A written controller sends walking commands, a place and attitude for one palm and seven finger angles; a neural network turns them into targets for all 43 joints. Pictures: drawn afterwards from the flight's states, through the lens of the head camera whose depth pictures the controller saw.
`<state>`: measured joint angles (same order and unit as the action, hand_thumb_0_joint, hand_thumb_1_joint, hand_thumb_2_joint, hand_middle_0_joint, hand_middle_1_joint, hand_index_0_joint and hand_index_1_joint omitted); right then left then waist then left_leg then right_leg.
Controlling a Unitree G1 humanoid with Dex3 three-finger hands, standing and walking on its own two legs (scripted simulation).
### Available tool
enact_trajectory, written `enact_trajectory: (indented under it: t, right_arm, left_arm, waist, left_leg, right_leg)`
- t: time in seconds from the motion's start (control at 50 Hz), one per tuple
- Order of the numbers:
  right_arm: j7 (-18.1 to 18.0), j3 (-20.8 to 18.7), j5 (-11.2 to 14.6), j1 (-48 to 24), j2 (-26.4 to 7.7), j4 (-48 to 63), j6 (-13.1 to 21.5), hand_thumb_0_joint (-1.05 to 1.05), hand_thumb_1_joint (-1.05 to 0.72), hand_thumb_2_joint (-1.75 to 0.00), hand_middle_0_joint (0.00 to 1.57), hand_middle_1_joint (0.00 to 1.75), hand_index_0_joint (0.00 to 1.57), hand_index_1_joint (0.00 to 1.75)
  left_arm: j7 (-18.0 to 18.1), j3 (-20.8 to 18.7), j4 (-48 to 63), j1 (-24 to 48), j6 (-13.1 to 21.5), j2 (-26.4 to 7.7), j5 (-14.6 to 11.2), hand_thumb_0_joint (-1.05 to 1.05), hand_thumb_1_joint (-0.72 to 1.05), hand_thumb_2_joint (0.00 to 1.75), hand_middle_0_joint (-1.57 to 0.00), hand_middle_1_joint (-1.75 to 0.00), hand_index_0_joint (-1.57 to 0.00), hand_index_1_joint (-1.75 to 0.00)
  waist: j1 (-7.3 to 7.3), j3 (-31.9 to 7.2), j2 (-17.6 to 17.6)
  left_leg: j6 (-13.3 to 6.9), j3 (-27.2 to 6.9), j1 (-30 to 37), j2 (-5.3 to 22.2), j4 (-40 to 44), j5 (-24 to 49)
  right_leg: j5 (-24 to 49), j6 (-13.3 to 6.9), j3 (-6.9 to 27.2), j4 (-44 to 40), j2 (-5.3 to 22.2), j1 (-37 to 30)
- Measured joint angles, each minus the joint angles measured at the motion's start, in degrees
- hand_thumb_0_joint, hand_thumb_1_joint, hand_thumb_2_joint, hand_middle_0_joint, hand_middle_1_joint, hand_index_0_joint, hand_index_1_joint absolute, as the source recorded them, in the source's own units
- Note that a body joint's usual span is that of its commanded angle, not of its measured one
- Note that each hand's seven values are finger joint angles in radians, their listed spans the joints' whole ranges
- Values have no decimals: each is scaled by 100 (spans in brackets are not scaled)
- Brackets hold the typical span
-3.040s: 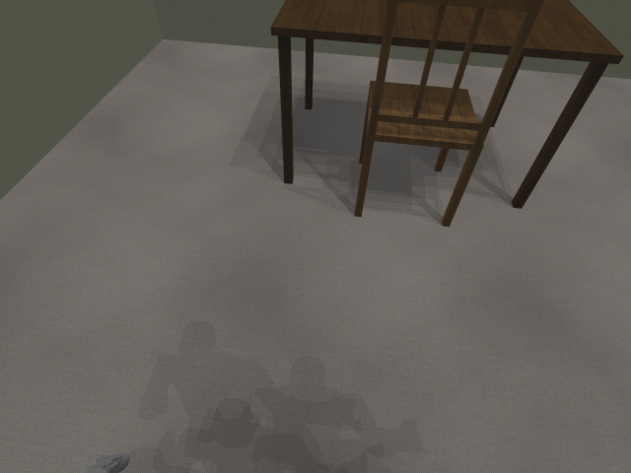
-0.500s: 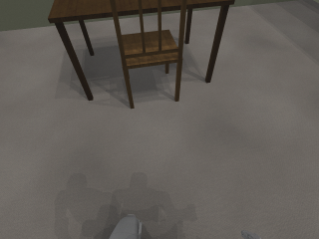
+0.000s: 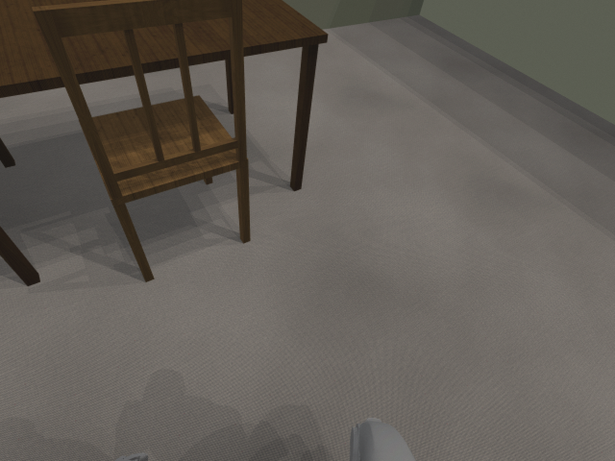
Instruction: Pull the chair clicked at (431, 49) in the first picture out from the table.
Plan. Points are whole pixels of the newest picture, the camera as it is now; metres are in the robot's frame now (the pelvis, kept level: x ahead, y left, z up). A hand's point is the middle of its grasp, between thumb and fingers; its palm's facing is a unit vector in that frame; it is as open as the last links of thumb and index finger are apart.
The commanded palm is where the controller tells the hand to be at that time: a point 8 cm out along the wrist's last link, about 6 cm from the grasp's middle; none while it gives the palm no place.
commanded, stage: walk to a spot facing it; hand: left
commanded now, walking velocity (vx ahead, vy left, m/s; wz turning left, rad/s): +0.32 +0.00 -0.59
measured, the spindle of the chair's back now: (146, 103) +0.89 +0.46 -0.07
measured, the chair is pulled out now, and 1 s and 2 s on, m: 0.00 0.00 0.00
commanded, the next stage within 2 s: none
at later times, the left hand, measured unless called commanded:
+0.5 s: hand (213, 342) +0.33 +0.17 -0.18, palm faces -0.24 -0.94 -0.23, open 7.3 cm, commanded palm none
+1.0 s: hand (263, 222) +0.62 +0.12 -0.17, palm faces -0.51 -0.84 -0.19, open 7.4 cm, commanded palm none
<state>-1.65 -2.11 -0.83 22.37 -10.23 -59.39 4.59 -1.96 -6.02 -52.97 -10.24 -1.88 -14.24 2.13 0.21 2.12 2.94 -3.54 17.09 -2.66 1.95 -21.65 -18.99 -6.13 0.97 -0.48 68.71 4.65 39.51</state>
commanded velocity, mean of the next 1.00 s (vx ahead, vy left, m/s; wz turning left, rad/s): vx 0.18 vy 0.00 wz -0.59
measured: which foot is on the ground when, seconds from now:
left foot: down 0.00-0.28, up 0.30-0.64, down 0.66-1.00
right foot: up 0.00-0.26, down 0.28-0.68, up 0.70-1.00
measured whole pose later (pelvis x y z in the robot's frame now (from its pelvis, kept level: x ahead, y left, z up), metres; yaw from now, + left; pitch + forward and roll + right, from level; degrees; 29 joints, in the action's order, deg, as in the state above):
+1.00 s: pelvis +0.42 +0.01 +0.00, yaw -35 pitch -1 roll -1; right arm -0.5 -2.7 -1.5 13.2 -11.3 -53.1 0.9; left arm -2.0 -5.6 -50.8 -9.5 -3.5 -13.6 1.2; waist 0.4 4.6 1.4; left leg 1.3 18.8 -8.7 10.1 -29.5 -18.1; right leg -18.1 3.3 -5.5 55.0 5.2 30.5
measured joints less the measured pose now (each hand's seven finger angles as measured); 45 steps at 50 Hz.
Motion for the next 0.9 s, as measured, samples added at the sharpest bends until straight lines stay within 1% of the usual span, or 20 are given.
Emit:
enact_trajectory:
  t: [0.1,0.18,0.22,0.26,0.28,0.3,0.32,0.34,0.38,0.44,0.48,0.52,0.6,0.66,0.68,0.7,0.74,0.78,0.82,0.9]
  right_arm:
    - [0,64,-39,467,96,-196,-11,1,-92,-90,20,30,19,30]
    - [23,125,-61,723,247,-305,-65,1,-91,-90,20,30,19,30]
    - [41,139,-54,814,328,-362,-117,1,-91,-90,20,30,19,30]
    - [78,151,-25,920,402,-402,-182,1,-91,-90,20,30,20,30]
    - [110,160,16,989,441,-388,-222,1,-91,-90,20,30,20,30]
    - [128,155,48,904,444,-392,-281,1,-91,-90,20,30,20,30]
    - [130,136,58,739,437,-377,-335,1,-91,-90,20,30,20,30]
    - [135,109,54,553,423,-321,-372,1,-91,-90,20,30,20,30]
    - [149,66,24,153,386,-121,-394,2,-91,-90,20,30,20,30]
    - [153,11,-28,-479,303,284,-361,2,-91,-90,20,30,20,30]
    - [106,-75,-55,-855,147,503,-351,2,-93,-90,20,30,20,30]
    - [156,-110,-51,-1159,-4,692,-305,2,-94,-90,20,30,20,30]
    - [228,-98,-55,-1594,-176,896,-230,2,-94,-90,20,30,19,30]
    - [228,-31,-52,-1738,-221,965,-165,1,-93,-90,20,30,19,30]
    - [208,-4,-69,-1794,-189,964,-122,1,-92,-90,20,30,19,30]
    - [199,40,-89,-1851,-137,972,-90,1,-92,-90,20,30,19,30]
    - [208,160,-96,-1865,-36,1019,-76,1,-92,-90,20,30,19,30]
    - [190,221,-89,-1758,70,1040,-78,1,-91,-90,20,30,20,30]
    - [166,232,-88,-1596,145,1004,-94,1,-91,-90,20,30,20,30]
    - [117,141,-41,-1237,172,797,-204,0,-91,-90,20,30,20,30]
  left_arm:
    - [-56,116,-31,327,-62,152,-14,0,91,90,-20,-30,-19,-30]
    - [-77,229,-29,582,-31,306,-28,1,91,90,-20,-30,-19,-30]
    - [-77,272,-5,650,32,364,-24,1,91,90,-20,-30,-20,-30]
    - [-82,307,14,606,159,389,-19,1,91,90,-20,-30,-20,-30]
    - [-82,331,41,540,246,376,-23,1,91,90,-20,-30,-20,-30]
    - [-49,333,43,489,320,384,-66,1,91,90,-20,-30,-20,-30]
    - [-9,335,28,425,350,383,-116,0,91,90,-20,-30,-20,-30]
    - [30,334,-6,338,357,376,-151,0,91,90,-20,-30,-20,-30]
    - [117,297,-115,96,371,337,-196,0,91,90,-20,-30,-20,-30]
    - [209,219,-295,-223,406,198,-147,-1,93,90,-21,-30,-20,-30]
    - [195,209,-404,-386,402,161,-105,-1,93,90,-21,-30,-20,-30]
    - [164,201,-456,-519,404,135,-93,0,92,90,-20,-30,-20,-30]
    - [130,179,-428,-720,396,79,-85,0,91,90,-20,-30,-20,-30]
    - [132,149,-369,-904,351,34,-108,0,91,90,-20,-30,-20,-30]
    - [139,126,-378,-938,321,-4,-133,0,91,90,-20,-30,-20,-30]
    - [147,102,-413,-920,279,-44,-166,0,91,90,-20,-30,-20,-30]
    - [159,86,-462,-905,207,-90,-177,1,91,90,-20,-30,-20,-30]
    - [132,77,-471,-850,129,-110,-155,1,91,90,-20,-30,-20,-30]
    - [82,72,-375,-703,45,-118,-127,1,91,90,-20,-30,-20,-30]
    - [22,49,-44,-335,-73,-65,-117,1,91,90,-20,-30,-20,-30]
  waist:
    - [-218,175,-94]
    - [-362,358,-165]
    - [-374,420,-174]
    - [-331,421,-117]
    - [-292,354,-44]
    - [-232,361,-60]
    - [-219,412,-85]
    - [-219,450,-113]
    - [-213,405,-136]
    - [-192,262,-184]
    - [-172,181,-257]
    - [-93,123,-314]
    - [176,96,-310]
    - [374,46,-242]
    - [409,60,-154]
    - [442,103,-57]
    - [466,135,20]
    - [385,115,10]
    - [302,130,-21]
    - [207,171,-84]
  left_leg:
    - [78,276,529,9,270,-283]
    - [221,512,857,99,229,-639]
    - [329,652,904,208,-139,-866]
    - [437,727,701,397,-1188,-984]
    - [465,603,340,505,-2178,-781]
    - [516,225,-149,586,-3359,-889]
    - [527,-241,-624,581,-4382,-922]
    - [537,-635,-1046,569,-5073,-772]
    - [582,-1129,-1781,632,-5550,-429]
    - [657,-1481,-2614,825,-5033,-221]
    - [718,-1564,-2944,902,-4357,-25]
    - [754,-1582,-3074,920,-3592,265]
    - [735,-1512,-2863,728,-2254,510]
    - [682,-1291,-2314,480,-1265,657]
    - [606,-1193,-2203,430,-1192,958]
    - [519,-1071,-2173,428,-1395,864]
    - [406,-827,-1955,539,-1587,466]
    - [399,-654,-1639,649,-1450,290]
    - [446,-526,-1346,718,-1206,304]
    - [416,-242,-925,790,-838,294]
  right_leg:
    - [60,-68,-404,-1293,-40,-216]
    - [-358,-300,-837,-2350,-312,-665]
    - [-609,-461,-1035,-2720,-527,-974]
    - [-654,-659,-1190,-3207,-689,-1511]
    - [-679,-863,-1111,-3370,-699,-1710]
    - [-872,-940,-1047,-3185,-750,-1697]
    - [-1046,-942,-996,-3067,-803,-1770]
    - [-1144,-903,-945,-3094,-860,-1919]
    - [-1134,-741,-786,-3382,-948,-2232]
    - [-1068,-701,-492,-3822,-991,-2574]
    - [-1087,-636,-316,-4002,-946,-2730]
    - [-1160,-539,-145,-4090,-888,-2845]
    - [-1463,-330,164,-4039,-767,-3053]
    - [-1872,-161,385,-3745,-688,-3186]
    - [-2025,-143,478,-3375,-643,-3099]
    - [-2260,-131,512,-2633,-611,-2863]
    - [-2513,-80,392,-977,-611,-2274]
    - [-2385,6,112,60,-525,-1779]
    - [-2158,83,-145,393,-365,-1397]
    - [-1669,175,-379,-121,-108,-923]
